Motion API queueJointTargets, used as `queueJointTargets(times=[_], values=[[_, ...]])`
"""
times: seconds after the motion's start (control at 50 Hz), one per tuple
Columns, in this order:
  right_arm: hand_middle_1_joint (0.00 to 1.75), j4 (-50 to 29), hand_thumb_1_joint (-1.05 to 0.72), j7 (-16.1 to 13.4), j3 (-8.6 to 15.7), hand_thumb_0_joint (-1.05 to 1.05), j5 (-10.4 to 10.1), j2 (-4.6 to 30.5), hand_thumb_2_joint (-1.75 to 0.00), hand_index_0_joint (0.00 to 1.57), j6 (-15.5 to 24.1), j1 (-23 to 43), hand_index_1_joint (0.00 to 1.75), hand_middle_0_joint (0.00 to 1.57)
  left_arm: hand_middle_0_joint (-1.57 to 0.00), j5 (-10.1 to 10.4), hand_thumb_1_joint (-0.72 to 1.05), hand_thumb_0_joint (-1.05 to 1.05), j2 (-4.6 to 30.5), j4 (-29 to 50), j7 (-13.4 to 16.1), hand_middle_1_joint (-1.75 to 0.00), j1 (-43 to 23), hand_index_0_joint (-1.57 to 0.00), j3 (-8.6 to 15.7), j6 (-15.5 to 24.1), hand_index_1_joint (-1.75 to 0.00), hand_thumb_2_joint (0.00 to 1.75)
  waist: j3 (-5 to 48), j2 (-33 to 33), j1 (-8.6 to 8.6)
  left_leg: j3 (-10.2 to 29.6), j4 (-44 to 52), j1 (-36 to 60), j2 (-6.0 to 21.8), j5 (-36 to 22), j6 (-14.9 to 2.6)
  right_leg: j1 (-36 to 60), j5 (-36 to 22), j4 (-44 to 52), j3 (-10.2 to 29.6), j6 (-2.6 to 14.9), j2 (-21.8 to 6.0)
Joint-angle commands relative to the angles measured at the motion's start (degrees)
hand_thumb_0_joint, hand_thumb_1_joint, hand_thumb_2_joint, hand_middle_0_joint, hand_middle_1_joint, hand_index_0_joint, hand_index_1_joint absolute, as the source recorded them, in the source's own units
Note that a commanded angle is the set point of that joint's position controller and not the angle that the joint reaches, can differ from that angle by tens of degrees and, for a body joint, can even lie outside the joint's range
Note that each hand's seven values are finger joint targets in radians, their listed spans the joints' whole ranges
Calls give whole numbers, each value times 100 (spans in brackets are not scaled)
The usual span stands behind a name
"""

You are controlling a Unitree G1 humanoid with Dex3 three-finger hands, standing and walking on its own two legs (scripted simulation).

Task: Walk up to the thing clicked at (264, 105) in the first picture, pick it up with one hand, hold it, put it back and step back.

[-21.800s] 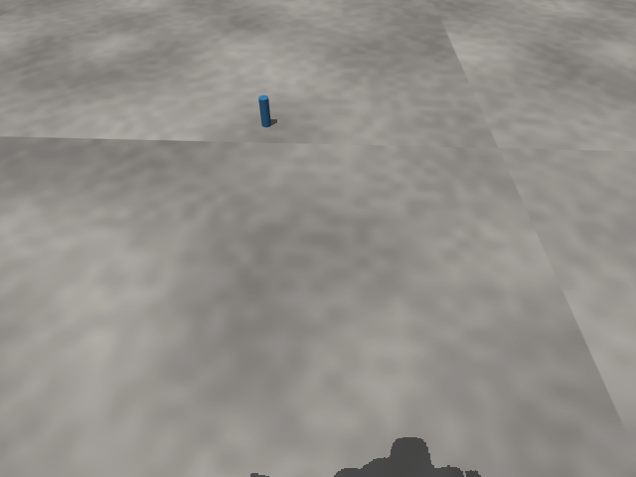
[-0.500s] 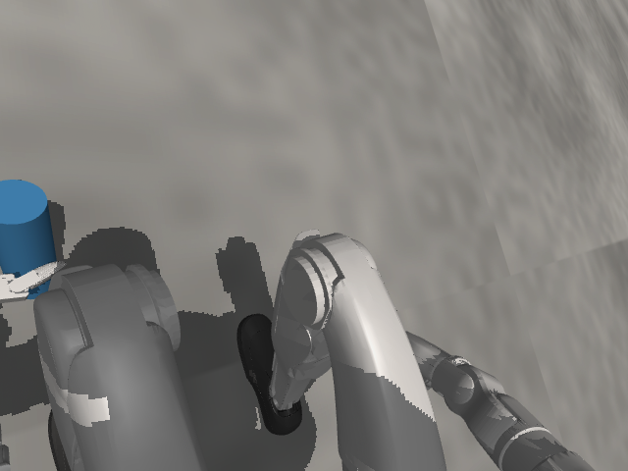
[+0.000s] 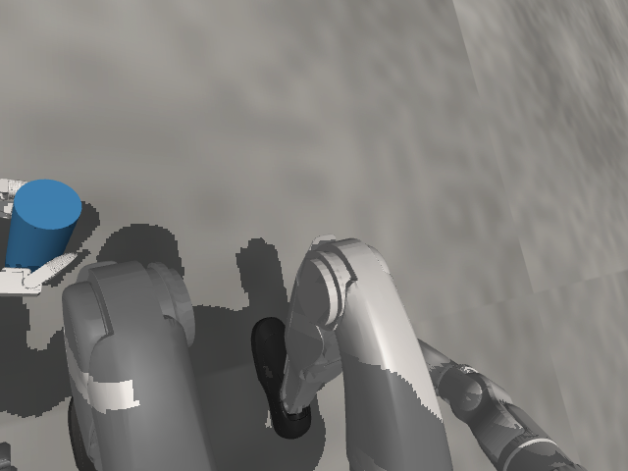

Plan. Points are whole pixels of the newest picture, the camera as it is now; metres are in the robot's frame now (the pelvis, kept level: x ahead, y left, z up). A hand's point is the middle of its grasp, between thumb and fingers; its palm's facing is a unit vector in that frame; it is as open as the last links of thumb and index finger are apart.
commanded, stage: settle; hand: left
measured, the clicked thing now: (39, 238) +0.38 +0.23 -0.17
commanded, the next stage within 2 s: lift in 1.64 s
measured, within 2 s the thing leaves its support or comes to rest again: neither
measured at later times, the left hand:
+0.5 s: hand (9, 242) +0.34 +0.24 -0.05, palm faces +0.10 -0.99 -0.11, open 9.7 cm
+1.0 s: hand (25, 208) +0.36 +0.23 +0.02, palm faces +0.13 -0.99 -0.08, open 9.8 cm
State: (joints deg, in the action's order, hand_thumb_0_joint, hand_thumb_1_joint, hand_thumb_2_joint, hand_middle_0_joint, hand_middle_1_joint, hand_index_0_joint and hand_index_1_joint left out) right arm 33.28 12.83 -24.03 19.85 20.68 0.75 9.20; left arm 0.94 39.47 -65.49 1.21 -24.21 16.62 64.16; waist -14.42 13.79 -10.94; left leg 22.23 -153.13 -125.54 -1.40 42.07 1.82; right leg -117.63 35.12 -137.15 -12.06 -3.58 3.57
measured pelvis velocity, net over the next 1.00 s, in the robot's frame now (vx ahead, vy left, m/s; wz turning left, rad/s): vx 0.02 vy -0.03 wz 0.16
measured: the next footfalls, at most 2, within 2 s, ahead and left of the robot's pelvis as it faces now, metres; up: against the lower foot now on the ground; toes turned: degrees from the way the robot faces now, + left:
none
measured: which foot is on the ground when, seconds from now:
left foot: down 0.00-1.00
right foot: down 0.00-1.00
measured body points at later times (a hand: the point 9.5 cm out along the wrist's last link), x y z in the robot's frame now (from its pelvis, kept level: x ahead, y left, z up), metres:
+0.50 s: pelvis +0.01 -0.01 +0.04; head +0.19 +0.13 +0.43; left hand +0.33 +0.30 -0.04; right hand +0.24 -0.22 -0.05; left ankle +0.08 +0.12 -0.25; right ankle +0.15 -0.14 -0.25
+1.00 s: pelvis +0.02 -0.03 +0.06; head +0.21 +0.06 +0.46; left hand +0.34 +0.29 +0.02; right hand +0.26 -0.25 -0.05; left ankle +0.08 +0.12 -0.25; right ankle +0.15 -0.14 -0.25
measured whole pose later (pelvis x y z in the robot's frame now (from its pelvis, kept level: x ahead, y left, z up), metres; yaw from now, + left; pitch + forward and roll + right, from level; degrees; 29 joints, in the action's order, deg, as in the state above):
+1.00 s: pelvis +0.02 -0.03 +0.06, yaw +9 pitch +31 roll -6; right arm 35.1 6.0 -2.8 3.1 18.3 -1.4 0.5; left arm 9.4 20.8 -34.0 -12.4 -17.2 12.0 36.0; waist 5.5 0.7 -4.0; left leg 9.3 -135.7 -125.3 0.0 41.3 3.1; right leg -123.2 38.7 -131.0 -2.9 -1.9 -0.5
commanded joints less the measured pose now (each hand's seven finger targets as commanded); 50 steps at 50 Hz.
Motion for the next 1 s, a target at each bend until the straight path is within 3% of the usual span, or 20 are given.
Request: queueJointTargets(times=[0.0,0.06,0.08,0.16,0.18,0.2,0.24,0.26,0.34,0.36,0.38,0.4,0.44,0.46,0.48,0.54,0.62,0.66,0.78,0.98], values=[[30,-118,-91,-131,1000,0,-170,1989,-90,20,-4,-187,30,20,-111,210,14,0,135,1421,-114,-113,-986,-110,-193,131,-115,100,3606,-3444,-437,-776,2435,2445,268,-722,98,1103,-1064,847,-574,455,113],[30,-153,-91,-140,1146,0,-308,1918,-90,20,-36,-284,30,20,-117,210,14,0,-8,1574,-160,-120,-794,-116,-285,-171,-121,104,3618,-3180,-335,-854,2470,2236,234,-698,46,1075,-1024,943,-516,458,94],[30,-100,-91,-139,1198,0,-342,1882,-90,20,-56,-346,30,20,-117,189,12,0,-117,1606,-195,-121,-747,-116,-442,-265,-122,105,3572,-3104,-340,-861,2527,2146,227,-537,30,1011,-896,991,-496,457,87],[30,-134,-91,-136,1426,0,-520,1722,-90,20,-75,-459,30,20,-120,241,8,0,-70,2519,-265,-126,-849,-120,-343,-528,-127,106,3934,-3094,-69,-938,2719,2140,212,-268,-25,910,-611,1051,-336,479,44],[30,-151,-91,-139,1464,0,-576,1687,-90,20,-87,-511,30,20,-122,286,8,0,-133,2545,-297,-128,-482,-122,-304,-630,-128,107,3980,-3175,45,-965,2817,2147,190,-249,-21,923,-573,1053,-299,486,24],[30,-154,-90,-147,1499,0,-633,1658,-90,20,-101,-535,30,20,-122,325,10,0,-307,2564,-342,-129,-390,-122,-374,-737,-129,109,3979,-3163,50,-952,2899,2222,197,-191,-13,818,-533,1072,-268,496,10],[30,-200,-90,-199,1629,0,-740,1567,-90,20,-92,-544,30,20,-127,385,7,0,-169,3402,-392,-134,-836,-127,-335,-850,-135,112,4240,-3293,111,-1013,2998,2179,194,80,-52,742,-332,1135,-172,515,-16],[30,-167,-90,-215,1712,0,-794,1537,-89,20,-88,-596,30,20,-127,422,6,0,-305,3554,-413,-135,-783,-128,-399,-940,-136,114,4359,-3290,140,-1056,3034,2246,186,22,-55,780,-368,1144,-131,521,-18],[30,-180,-90,-298,1797,0,-986,1367,-89,20,-105,-712,30,20,-131,505,4,0,-695,3314,-557,-139,-533,-131,-657,-1325,-140,117,4243,-2924,65,-1196,3074,1972,142,-27,-121,767,-378,1327,-18,532,-37],[30,-137,-90,-333,1867,0,-1035,1346,-90,20,-117,-797,30,20,-132,534,5,0,-538,3550,-566,-141,-707,-132,-471,-1357,-142,118,4417,-2943,154,-1241,3041,2045,145,-131,-134,827,-458,1358,31,539,-35],[30,-170,-91,-364,1875,0,-1064,1302,-90,20,-140,-790,30,20,-132,478,1,0,-547,3544,-613,-141,-681,-132,-601,-1422,-142,117,4513,-2929,162,-1282,3046,2031,137,-179,-149,859,-463,1366,61,542,-51],[30,-111,-91,-389,1967,0,-1098,1309,-90,20,-164,-886,30,20,-134,481,0,0,-368,3932,-641,-143,-798,-134,-435,-1438,-144,119,4595,-2953,259,-1301,3061,2116,139,-288,-153,844,-520,1381,97,553,-62],[30,-194,-90,-413,2018,0,-1171,1243,-90,20,-183,-891,30,20,-135,543,0,0,-624,3640,-756,-146,-252,-135,-492,-1611,-147,121,4751,-2763,330,-1378,3081,2119,111,-424,-174,940,-563,1414,148,558,-72],[30,-166,-90,-423,2046,0,-1191,1212,-90,20,-186,-940,30,20,-134,580,-1,0,-715,3840,-809,-145,-407,-134,-574,-1652,-146,120,4864,-2765,299,-1415,3095,2183,110,-501,-165,1025,-600,1425,171,563,-79],[30,-156,-90,-452,2084,0,-1240,1195,-90,20,-190,-975,30,20,-134,654,-2,0,-721,3888,-838,-146,-348,-134,-453,-1702,-147,122,4929,-2733,377,-1455,3096,2166,101,-566,-181,1087,-647,1455,198,556,-88],[30,-199,-90,-503,2154,0,-1348,1120,-90,20,-185,-1045,30,20,-135,778,-5,0,-805,4018,-890,-148,-405,-136,-384,-1857,-149,123,5193,-2481,402,-1537,3122,2073,77,-620,-221,1286,-646,1565,240,538,-96],[30,-225,-89,-577,2276,0,-1451,1086,-90,20,-155,-1021,30,20,-138,793,3,0,-987,3828,-1151,-152,-50,-138,-554,-2026,-154,129,5201,-2336,435,-1658,3183,2047,60,-551,-254,1312,-528,1697,296,537,-120],[30,-236,-90,-613,2333,0,-1490,1032,-90,20,-125,-1021,30,20,-137,797,2,0,-924,4105,-1253,-152,-240,-138,-575,-2045,-153,128,5273,-2179,435,-1737,3175,1898,49,-487,-285,1417,-448,1777,350,523,-133],[30,-261,-89,-707,2470,0,-1609,988,-89,20,-92,-1131,30,20,-135,978,4,0,-1029,4341,-1395,-150,-181,-136,-384,-2292,-150,127,5552,-2280,599,-1831,3311,2174,52,-745,-253,1505,-588,1857,443,545,-187],[30,-299,-88,-835,2634,0,-1689,863,-89,20,-35,-1174,30,20,-142,962,9,0,-1011,4272,-1438,-155,-240,-143,-69,-2401,-157,134,5505,-1975,670,-1938,3433,2107,76,-809,-307,1668,-573,2074,606,528,-229]])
